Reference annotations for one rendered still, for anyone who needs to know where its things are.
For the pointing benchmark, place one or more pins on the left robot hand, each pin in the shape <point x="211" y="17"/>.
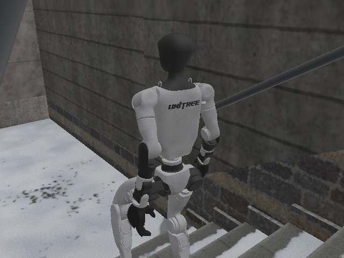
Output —
<point x="136" y="217"/>

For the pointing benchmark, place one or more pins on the left robot forearm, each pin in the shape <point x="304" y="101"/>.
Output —
<point x="143" y="184"/>

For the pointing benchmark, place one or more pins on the robot torso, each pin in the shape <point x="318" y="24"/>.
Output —
<point x="177" y="115"/>

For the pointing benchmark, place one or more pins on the right robot forearm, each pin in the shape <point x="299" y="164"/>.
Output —
<point x="206" y="150"/>

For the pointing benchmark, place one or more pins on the right robot upper arm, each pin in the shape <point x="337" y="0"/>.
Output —
<point x="209" y="114"/>

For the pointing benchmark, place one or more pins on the left robot thigh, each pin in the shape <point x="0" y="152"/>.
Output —
<point x="124" y="194"/>

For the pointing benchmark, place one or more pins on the left robot upper arm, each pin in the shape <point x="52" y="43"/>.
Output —
<point x="143" y="103"/>

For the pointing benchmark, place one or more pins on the right robot hand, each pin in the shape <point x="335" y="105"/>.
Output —
<point x="203" y="168"/>

